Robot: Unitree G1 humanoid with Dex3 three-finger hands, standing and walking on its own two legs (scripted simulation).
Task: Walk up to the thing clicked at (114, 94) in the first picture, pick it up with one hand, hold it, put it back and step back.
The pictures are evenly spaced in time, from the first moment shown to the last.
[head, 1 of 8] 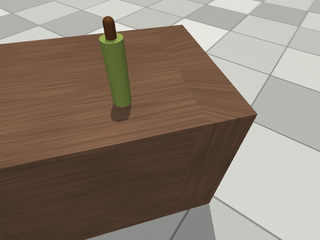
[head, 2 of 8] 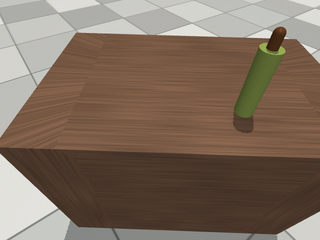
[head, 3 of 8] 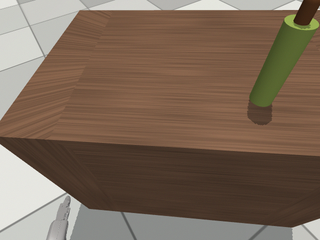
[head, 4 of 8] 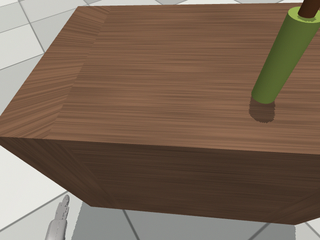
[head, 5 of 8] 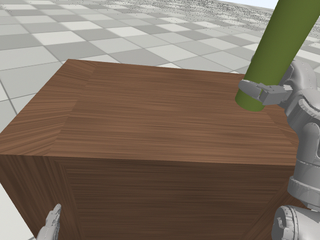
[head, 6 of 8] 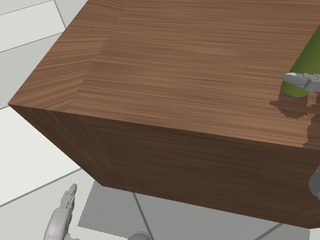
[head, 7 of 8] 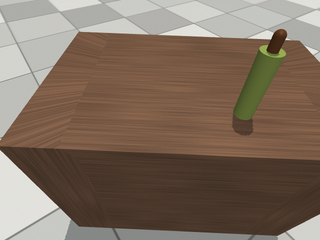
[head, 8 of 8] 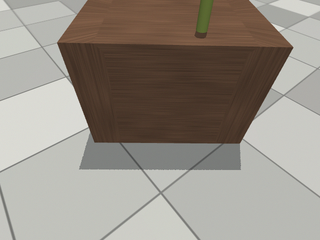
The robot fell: no
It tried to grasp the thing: yes
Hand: right
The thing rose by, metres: 0.25
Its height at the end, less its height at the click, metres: +0.00
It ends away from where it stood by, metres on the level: 0.02
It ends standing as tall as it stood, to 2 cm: yes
